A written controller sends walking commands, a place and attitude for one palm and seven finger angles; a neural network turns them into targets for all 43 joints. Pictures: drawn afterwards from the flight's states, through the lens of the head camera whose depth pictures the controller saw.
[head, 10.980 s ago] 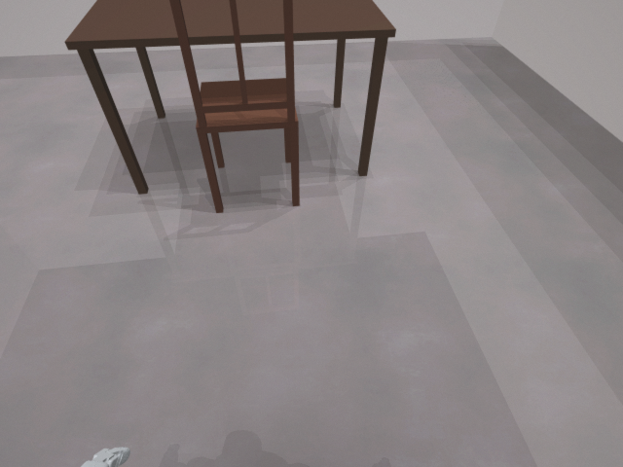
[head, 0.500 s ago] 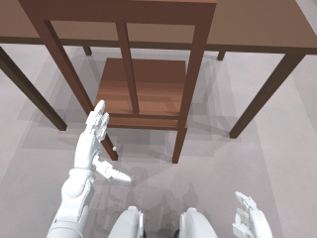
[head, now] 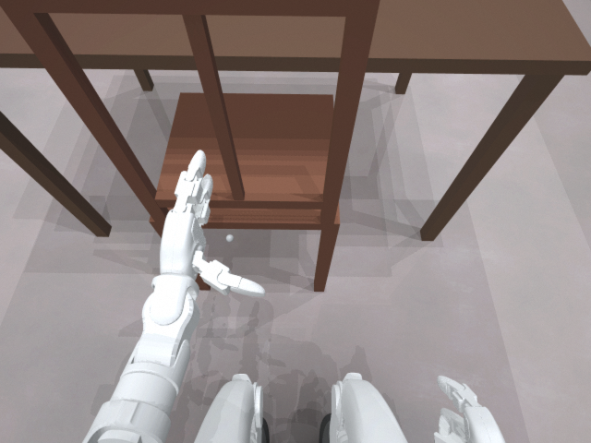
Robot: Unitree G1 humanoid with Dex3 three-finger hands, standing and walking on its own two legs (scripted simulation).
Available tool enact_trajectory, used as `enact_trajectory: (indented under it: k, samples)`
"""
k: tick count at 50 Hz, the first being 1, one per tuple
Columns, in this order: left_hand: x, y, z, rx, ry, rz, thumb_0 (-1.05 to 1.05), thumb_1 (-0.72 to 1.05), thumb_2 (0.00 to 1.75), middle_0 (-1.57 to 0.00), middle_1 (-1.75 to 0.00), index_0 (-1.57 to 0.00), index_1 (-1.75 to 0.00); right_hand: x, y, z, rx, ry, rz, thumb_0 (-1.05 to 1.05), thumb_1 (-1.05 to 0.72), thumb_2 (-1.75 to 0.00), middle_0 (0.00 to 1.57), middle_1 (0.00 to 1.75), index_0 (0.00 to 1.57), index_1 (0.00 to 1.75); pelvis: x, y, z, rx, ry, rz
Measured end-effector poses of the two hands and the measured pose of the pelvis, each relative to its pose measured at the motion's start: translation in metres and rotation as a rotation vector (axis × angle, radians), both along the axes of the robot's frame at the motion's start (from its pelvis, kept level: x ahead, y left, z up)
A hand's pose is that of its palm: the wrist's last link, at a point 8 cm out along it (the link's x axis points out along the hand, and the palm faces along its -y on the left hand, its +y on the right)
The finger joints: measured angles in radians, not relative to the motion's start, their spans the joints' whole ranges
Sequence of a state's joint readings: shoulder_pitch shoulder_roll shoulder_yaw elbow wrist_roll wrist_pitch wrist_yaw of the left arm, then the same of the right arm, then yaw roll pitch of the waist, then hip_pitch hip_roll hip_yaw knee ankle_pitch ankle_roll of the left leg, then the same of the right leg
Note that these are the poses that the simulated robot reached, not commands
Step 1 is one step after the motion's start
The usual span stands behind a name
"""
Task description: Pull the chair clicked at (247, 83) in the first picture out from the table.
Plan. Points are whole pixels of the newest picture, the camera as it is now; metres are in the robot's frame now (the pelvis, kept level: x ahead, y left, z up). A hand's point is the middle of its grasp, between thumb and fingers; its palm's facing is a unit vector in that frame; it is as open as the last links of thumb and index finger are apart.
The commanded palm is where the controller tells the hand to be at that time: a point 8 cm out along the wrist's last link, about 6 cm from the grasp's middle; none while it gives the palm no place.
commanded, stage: aim the fingers beside a spindle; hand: left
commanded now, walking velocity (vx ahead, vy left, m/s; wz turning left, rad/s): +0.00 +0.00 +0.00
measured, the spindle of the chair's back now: (222, 130) +0.53 +0.11 +0.06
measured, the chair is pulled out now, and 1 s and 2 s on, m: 0.00 0.00 0.00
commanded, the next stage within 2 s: none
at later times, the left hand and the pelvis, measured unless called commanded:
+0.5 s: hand (239, 245) +0.37 +0.08 +0.01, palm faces -0.08 -1.00 -0.03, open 16.9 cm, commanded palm +0.35 +0.14 +0.02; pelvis +0.00 +0.00 +0.00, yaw +0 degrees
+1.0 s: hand (224, 238) +0.38 +0.10 +0.02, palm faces -0.06 -1.00 -0.02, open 16.9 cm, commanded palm +0.36 +0.16 +0.02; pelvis +0.00 +0.01 +0.00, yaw -1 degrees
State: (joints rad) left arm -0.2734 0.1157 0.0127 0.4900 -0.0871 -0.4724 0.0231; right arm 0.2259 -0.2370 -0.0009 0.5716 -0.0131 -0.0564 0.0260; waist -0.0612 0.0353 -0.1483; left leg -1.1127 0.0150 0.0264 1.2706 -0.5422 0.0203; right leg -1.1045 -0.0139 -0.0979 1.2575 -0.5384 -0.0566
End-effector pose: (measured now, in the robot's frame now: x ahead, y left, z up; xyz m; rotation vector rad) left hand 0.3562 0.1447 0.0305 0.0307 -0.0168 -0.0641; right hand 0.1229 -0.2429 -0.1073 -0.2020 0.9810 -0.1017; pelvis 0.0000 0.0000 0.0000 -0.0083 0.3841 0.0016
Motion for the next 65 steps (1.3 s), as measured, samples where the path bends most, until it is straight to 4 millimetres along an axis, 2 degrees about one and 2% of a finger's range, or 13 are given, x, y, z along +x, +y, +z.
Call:
enact_trajectory:
  k: [8, 18, 26, 36, 42, 46, 51, 56, 60, 65]
  samples:
    - [0.002, -0.006, -0.011, 0.011, 0.052, -0.005, -0.01, -0.50, 0.30, -0.06, -0.08, -0.06, -0.08, -0.010, -0.002, -0.004, 0.012, 0.031, -0.018, 0.01, -0.90, -0.90, 0.20, 0.30, 0.20, 0.30, -0.002, -0.001, -0.001, 0.004, 0.006, -0.007]
    - [-0.003, 0.000, 0.001, 0.019, -0.003, 0.015, -0.01, -0.50, 0.30, -0.06, -0.08, -0.06, -0.08, -0.009, -0.001, -0.002, 0.015, 0.029, -0.005, 0.01, -0.90, -0.90, 0.20, 0.30, 0.20, 0.30, -0.003, -0.002, 0.001, 0.004, -0.006, -0.002]
    - [-0.003, -0.010, -0.015, -0.001, 0.047, -0.016, -0.01, -0.50, 0.30, -0.06, -0.08, -0.06, -0.08, -0.004, -0.003, 0.000, -0.002, 0.012, -0.005, 0.01, -0.90, -0.90, 0.20, 0.30, 0.20, 0.30, -0.004, 0.000, -0.001, 0.002, 0.001, -0.003]
    - [0.001, 0.014, -0.002, 0.020, -0.002, 0.034, -0.01, -0.50, 0.30, -0.06, -0.08, -0.06, -0.08, -0.004, 0.003, -0.002, 0.009, 0.030, 0.000, 0.01, -0.90, -0.90, 0.20, 0.30, 0.20, 0.30, -0.003, 0.003, 0.000, -0.001, 0.000, -0.005]
    - [-0.007, 0.008, -0.016, -0.014, 0.070, -0.014, -0.01, -0.50, 0.30, -0.06, -0.08, -0.06, -0.08, -0.003, 0.007, 0.001, 0.004, 0.032, 0.001, 0.01, -0.90, -0.90, 0.20, 0.30, 0.20, 0.30, -0.001, 0.007, 0.001, -0.009, 0.002, 0.001]
    - [-0.006, 0.003, -0.015, -0.026, 0.035, -0.021, -0.01, -0.50, 0.30, -0.06, -0.08, -0.06, -0.08, -0.001, 0.008, 0.002, -0.012, 0.021, -0.001, 0.01, -0.90, -0.90, 0.20, 0.30, 0.20, 0.30, -0.001, 0.010, 0.000, -0.013, 0.003, -0.001]
    - [0.005, 0.010, -0.005, -0.004, -0.025, 0.006, -0.01, -0.50, 0.30, -0.06, -0.08, -0.06, -0.08, -0.001, 0.011, 0.000, -0.014, 0.023, 0.001, 0.01, -0.90, -0.90, 0.20, 0.30, 0.20, 0.30, -0.002, 0.012, -0.003, -0.014, 0.005, -0.004]
    - [0.009, 0.019, -0.015, 0.006, 0.039, 0.013, -0.01, -0.50, 0.30, -0.06, -0.08, -0.06, -0.08, -0.003, 0.015, -0.001, -0.002, 0.041, 0.000, 0.01, -0.90, -0.90, 0.20, 0.30, 0.20, 0.30, -0.001, 0.015, -0.003, -0.017, 0.011, -0.003]
    - [0.001, 0.015, -0.021, -0.019, 0.076, -0.007, -0.01, -0.50, 0.30, -0.06, -0.08, -0.06, -0.08, -0.005, 0.018, 0.000, 0.001, 0.048, -0.004, 0.01, -0.90, -0.90, 0.20, 0.30, 0.20, 0.30, 0.000, 0.017, -0.001, -0.020, 0.013, -0.003]
    - [-0.003, 0.005, -0.008, -0.029, 0.013, -0.022, -0.01, -0.50, 0.30, -0.06, -0.08, -0.06, -0.08, -0.004, 0.020, 0.001, -0.003, 0.044, -0.004, 0.01, -0.90, -0.90, 0.20, 0.30, 0.20, 0.30, 0.001, 0.020, 0.000, -0.021, 0.007, -0.003]
